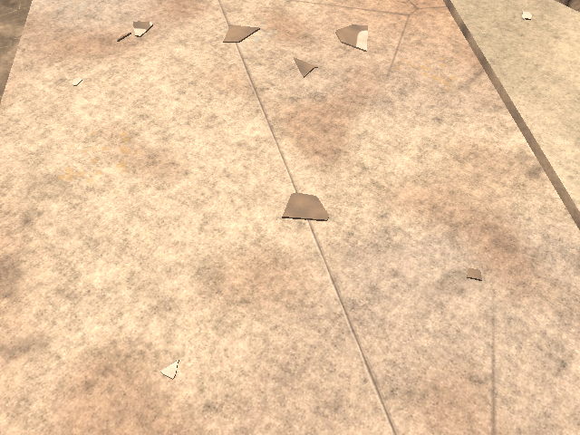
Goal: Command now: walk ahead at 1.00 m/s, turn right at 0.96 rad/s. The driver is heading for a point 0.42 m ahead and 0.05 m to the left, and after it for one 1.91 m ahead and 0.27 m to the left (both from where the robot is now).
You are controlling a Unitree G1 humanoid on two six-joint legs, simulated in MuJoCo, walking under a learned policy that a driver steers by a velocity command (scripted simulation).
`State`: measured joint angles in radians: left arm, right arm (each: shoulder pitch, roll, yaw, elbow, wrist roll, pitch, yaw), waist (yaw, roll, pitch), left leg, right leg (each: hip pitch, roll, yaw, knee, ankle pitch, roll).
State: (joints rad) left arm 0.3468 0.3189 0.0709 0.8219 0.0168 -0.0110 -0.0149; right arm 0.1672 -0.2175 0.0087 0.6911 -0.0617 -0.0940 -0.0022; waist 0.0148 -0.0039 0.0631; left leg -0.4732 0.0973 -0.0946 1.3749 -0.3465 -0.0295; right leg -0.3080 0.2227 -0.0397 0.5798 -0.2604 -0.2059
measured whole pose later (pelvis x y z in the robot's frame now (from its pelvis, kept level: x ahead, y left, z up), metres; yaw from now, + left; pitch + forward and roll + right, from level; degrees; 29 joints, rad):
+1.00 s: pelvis +0.91 +0.01 +0.01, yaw +16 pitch +2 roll -2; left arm 0.49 0.34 0.07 0.89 0.02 -0.11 0.01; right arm 0.03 -0.36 -0.07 0.63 -0.03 0.00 0.09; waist 0.07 0.04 0.00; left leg -0.80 0.07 0.07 0.99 -0.06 0.10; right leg 0.11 0.00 -0.23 0.24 -0.38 0.03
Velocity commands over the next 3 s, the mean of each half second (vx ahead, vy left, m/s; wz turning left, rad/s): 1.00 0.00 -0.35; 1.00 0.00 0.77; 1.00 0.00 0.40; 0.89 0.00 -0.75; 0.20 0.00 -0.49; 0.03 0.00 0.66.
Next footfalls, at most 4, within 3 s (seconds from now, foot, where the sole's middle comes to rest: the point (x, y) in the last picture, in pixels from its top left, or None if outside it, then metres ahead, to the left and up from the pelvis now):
0.28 left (237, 419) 0.50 0.14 -0.75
0.70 right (351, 295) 0.82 -0.13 -0.75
1.14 left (250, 187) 1.19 0.16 -0.75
1.58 right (232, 91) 1.65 0.25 -0.75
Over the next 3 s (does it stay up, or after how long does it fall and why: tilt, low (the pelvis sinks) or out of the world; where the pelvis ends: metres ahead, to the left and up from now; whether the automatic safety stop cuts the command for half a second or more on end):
stays up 2.04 0.41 0.03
